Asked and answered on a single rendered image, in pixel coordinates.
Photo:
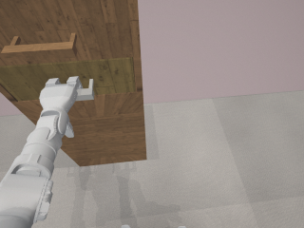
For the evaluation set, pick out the left robot hand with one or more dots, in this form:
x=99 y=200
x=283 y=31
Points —
x=61 y=96

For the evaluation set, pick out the left robot upper arm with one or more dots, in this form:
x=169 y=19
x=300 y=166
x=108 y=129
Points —
x=24 y=199

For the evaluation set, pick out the handle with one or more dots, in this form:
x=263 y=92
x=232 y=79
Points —
x=35 y=52
x=85 y=94

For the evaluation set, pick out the drawer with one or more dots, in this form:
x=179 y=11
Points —
x=110 y=76

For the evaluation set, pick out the cabinet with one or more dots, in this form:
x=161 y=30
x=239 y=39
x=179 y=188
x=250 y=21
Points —
x=110 y=128

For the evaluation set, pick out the left robot forearm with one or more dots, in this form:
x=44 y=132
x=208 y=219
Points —
x=39 y=153

